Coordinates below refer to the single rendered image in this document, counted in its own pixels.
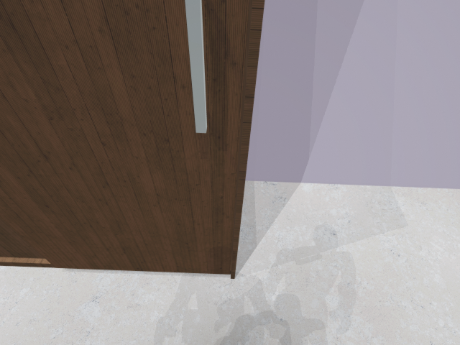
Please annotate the wardrobe door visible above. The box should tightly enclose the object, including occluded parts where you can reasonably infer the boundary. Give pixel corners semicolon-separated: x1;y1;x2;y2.
0;218;45;259
0;0;249;275

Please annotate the handle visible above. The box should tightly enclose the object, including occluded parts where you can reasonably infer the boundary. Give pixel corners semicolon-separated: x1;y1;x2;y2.
185;0;207;133

